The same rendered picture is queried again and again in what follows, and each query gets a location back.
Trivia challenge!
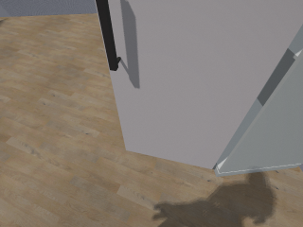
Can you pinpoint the handle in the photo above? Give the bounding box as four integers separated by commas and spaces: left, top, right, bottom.
96, 0, 121, 71

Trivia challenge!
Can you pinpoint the fridge door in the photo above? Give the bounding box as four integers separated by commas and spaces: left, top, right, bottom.
95, 0, 303, 169

